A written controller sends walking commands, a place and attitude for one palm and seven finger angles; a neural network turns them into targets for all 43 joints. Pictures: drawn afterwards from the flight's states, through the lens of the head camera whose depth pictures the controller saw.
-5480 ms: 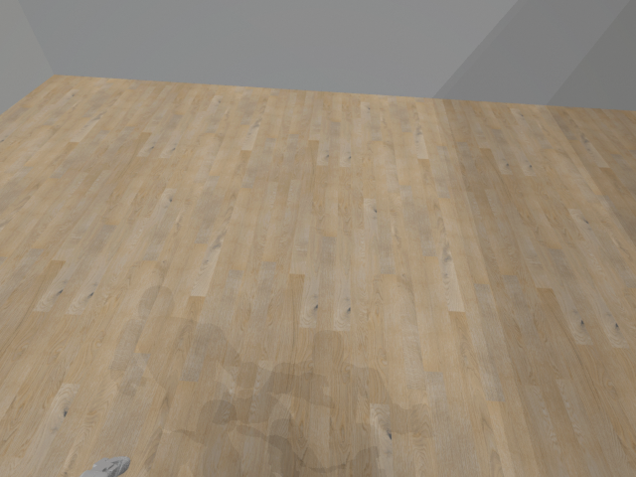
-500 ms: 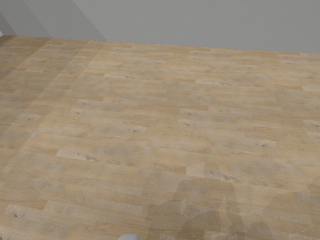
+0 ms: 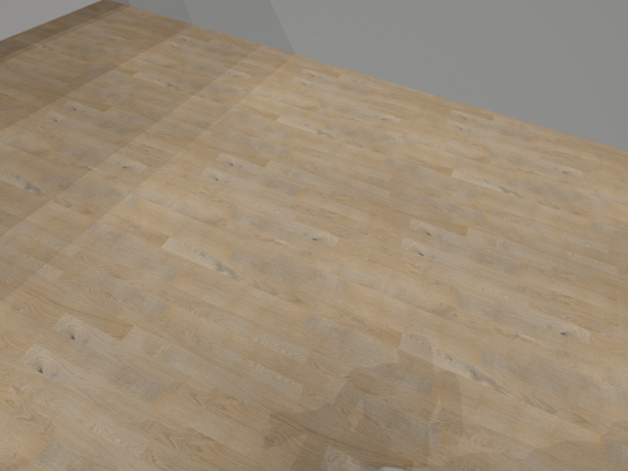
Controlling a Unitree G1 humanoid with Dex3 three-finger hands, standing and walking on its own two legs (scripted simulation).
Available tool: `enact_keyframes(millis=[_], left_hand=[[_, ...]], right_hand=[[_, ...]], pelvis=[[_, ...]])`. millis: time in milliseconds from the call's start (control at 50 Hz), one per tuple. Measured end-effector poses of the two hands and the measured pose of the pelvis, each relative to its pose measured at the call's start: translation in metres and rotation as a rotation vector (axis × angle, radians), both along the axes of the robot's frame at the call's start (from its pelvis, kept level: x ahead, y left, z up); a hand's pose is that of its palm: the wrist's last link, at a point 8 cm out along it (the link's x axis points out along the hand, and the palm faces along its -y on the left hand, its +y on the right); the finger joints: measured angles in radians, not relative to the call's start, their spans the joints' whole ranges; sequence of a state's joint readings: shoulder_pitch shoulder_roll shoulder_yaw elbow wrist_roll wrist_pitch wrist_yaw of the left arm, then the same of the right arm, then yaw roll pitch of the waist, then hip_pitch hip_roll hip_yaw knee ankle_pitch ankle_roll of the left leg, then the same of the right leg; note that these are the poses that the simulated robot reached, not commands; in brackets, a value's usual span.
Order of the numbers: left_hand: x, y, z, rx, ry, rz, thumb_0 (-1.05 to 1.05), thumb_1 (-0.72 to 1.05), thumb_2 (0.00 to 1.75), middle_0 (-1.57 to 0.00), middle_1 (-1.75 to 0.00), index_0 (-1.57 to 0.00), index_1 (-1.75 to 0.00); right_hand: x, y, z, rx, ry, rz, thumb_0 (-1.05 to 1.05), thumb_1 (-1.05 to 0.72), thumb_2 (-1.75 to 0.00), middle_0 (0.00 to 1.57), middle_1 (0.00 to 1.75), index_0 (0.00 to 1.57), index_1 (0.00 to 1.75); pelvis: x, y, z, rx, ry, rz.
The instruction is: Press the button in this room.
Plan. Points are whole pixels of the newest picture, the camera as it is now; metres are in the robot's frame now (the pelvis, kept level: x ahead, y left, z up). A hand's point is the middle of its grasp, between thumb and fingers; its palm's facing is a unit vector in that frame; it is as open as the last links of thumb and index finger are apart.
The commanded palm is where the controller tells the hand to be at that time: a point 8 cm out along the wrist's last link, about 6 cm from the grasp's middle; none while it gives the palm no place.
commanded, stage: turn or walk to find it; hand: left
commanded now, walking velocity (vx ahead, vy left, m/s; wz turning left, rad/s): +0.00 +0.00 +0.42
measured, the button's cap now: out of the picture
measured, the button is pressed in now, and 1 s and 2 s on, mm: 0 0 0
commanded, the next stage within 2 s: none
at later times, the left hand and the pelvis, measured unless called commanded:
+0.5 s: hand out of the picture +0.01 +0.14 -0.15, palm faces +0.24 -0.93 -0.28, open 7.4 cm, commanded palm none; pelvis -0.02 -0.06 +0.00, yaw +14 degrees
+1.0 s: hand out of the picture -0.10 +0.19 -0.17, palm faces +0.48 -0.84 -0.25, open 7.4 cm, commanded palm none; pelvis -0.05 -0.02 +0.00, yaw +26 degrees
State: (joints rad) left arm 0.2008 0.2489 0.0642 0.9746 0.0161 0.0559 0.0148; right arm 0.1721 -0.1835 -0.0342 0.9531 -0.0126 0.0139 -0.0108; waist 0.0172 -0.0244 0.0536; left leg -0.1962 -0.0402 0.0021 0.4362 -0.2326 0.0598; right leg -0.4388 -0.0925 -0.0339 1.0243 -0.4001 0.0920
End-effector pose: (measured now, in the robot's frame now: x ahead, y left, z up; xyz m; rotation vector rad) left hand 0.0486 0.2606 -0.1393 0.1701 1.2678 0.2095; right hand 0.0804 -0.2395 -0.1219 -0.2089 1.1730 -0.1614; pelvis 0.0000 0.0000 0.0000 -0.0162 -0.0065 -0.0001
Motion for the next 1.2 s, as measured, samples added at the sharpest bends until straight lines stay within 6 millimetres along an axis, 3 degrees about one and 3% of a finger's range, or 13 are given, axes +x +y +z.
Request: enact_keyframes(millis=[160, 260, 420, 540, 640, 760, 820, 920, 1000, 1100, 1200], left_hand=[[0.032, -0.026, 0.015, 0.026, -0.114, -0.012, 0.00, 0.91, 0.90, -0.19, -0.30, -0.20, -0.30], [0.031, -0.051, 0.022, 0.059, -0.180, -0.005, 0.00, 0.91, 0.90, -0.19, -0.30, -0.20, -0.30], [-0.024, -0.074, 0.032, 0.063, -0.126, 0.098, 0.00, 0.90, 0.90, -0.20, -0.30, -0.21, -0.30], [-0.071, -0.080, 0.023, 0.042, -0.064, 0.201, 0.00, 0.90, 0.90, -0.20, -0.30, -0.21, -0.30], [-0.119, -0.075, 0.010, 0.020, 0.008, 0.289, 0.00, 0.91, 0.90, -0.20, -0.30, -0.21, -0.30], [-0.179, -0.054, -0.017, -0.017, 0.087, 0.399, 0.00, 0.90, 0.90, -0.20, -0.30, -0.21, -0.30], [-0.196, -0.045, -0.021, -0.023, 0.124, 0.428, 0.00, 0.91, 0.90, -0.20, -0.30, -0.21, -0.30], [-0.194, -0.033, -0.009, -0.019, 0.082, 0.453, 0.00, 0.91, 0.90, -0.19, -0.30, -0.20, -0.30], [-0.181, -0.028, 0.000, 0.004, 0.015, 0.459, 0.00, 0.91, 0.90, -0.19, -0.30, -0.20, -0.30], [-0.159, -0.031, 0.009, 0.038, -0.053, 0.454, 0.00, 0.91, 0.90, -0.19, -0.30, -0.20, -0.30], [-0.136, -0.048, 0.018, 0.079, -0.119, 0.443, 0.00, 0.91, 0.90, -0.19, -0.30, -0.20, -0.30]], right_hand=[[-0.040, -0.019, -0.021, 0.038, 0.101, -0.011, 0.00, -0.90, -0.90, 0.21, 0.30, 0.21, 0.30], [-0.058, -0.045, -0.042, 0.066, 0.161, -0.006, 0.00, -0.90, -0.90, 0.21, 0.30, 0.21, 0.30], [-0.051, -0.071, -0.035, 0.064, 0.195, 0.063, 0.00, -0.91, -0.90, 0.20, 0.30, 0.20, 0.30], [-0.034, -0.072, -0.031, 0.032, 0.218, 0.148, 0.00, -0.91, -0.90, 0.20, 0.30, 0.20, 0.30], [0.000, -0.051, -0.026, 0.007, 0.179, 0.242, 0.00, -0.91, -0.90, 0.20, 0.30, 0.20, 0.30], [0.048, -0.002, -0.019, -0.019, 0.036, 0.367, 0.00, -0.91, -0.90, 0.20, 0.30, 0.20, 0.30], [0.059, 0.021, -0.009, -0.016, -0.021, 0.411, 0.00, -0.91, -0.90, 0.20, 0.30, 0.20, 0.30], [0.059, 0.041, 0.002, -0.007, -0.044, 0.453, 0.00, -0.91, -0.90, 0.20, 0.30, 0.20, 0.30], [0.052, 0.043, 0.000, 0.011, -0.026, 0.468, 0.00, -0.91, -0.90, 0.21, 0.30, 0.21, 0.30], [0.036, 0.027, -0.011, 0.030, 0.022, 0.462, 0.00, -0.90, -0.90, 0.21, 0.30, 0.21, 0.30], [0.022, -0.005, -0.032, 0.044, 0.095, 0.452, 0.00, -0.90, -0.90, 0.21, 0.30, 0.21, 0.30]], pelvis=[[-0.009, -0.019, -0.004, 0.021, 0.003, 0.066], [-0.016, -0.042, -0.012, 0.033, 0.003, 0.109], [-0.021, -0.061, -0.001, 0.061, -0.009, 0.200], [-0.024, -0.062, 0.000, 0.058, -0.003, 0.264], [-0.030, -0.054, -0.003, 0.051, 0.003, 0.312], [-0.042, -0.031, -0.017, 0.020, 0.004, 0.371], [-0.047, -0.024, -0.015, 0.022, -0.004, 0.378], [-0.052, -0.019, -0.005, 0.005, -0.009, 0.417], [-0.054, -0.021, -0.001, 0.009, -0.008, 0.446], [-0.055, -0.033, -0.003, 0.022, -0.006, 0.481], [-0.053, -0.056, -0.009, 0.042, 0.002, 0.520]])
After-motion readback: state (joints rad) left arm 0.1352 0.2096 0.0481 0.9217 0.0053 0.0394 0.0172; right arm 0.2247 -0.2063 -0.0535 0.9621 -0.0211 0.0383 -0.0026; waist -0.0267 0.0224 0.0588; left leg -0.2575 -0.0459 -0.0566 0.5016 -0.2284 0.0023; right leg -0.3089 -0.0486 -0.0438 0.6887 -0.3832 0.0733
